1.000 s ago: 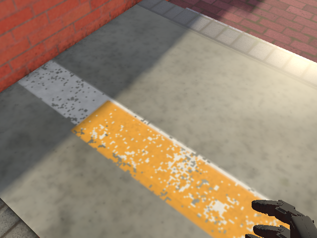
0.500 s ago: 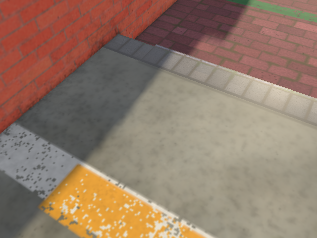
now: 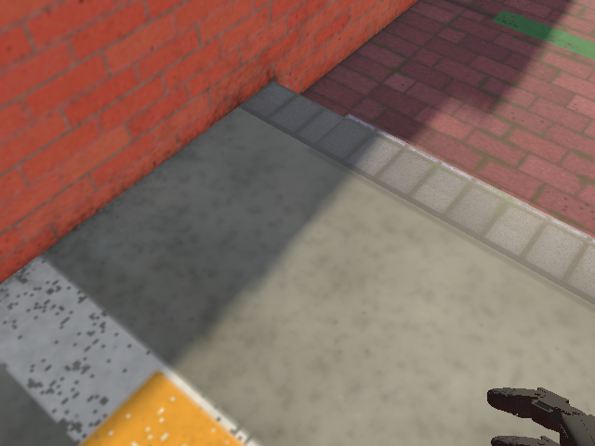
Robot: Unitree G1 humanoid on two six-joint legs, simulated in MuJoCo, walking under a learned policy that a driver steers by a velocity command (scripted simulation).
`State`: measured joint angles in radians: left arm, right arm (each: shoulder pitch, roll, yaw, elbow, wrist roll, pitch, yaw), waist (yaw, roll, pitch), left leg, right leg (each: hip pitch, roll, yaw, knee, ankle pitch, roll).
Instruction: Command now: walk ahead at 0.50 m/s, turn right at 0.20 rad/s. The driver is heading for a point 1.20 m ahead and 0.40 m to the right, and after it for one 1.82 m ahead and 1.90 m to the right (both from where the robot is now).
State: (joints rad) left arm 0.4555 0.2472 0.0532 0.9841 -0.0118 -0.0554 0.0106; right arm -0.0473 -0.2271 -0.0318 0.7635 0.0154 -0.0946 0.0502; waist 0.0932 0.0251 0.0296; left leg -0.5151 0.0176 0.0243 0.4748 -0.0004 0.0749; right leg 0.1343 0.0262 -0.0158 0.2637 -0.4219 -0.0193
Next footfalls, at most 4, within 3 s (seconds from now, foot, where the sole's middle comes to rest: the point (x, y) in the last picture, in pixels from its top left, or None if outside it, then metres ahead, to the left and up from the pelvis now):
0.02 left None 0.19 0.11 -0.76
0.56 right None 0.43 -0.18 -0.76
1.06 left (391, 316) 0.78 -0.12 -0.76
1.58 right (534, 290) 0.89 -0.48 -0.76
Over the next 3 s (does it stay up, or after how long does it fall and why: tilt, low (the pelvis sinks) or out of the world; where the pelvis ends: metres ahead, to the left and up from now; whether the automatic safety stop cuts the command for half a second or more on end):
stays up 1.07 -0.54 0.02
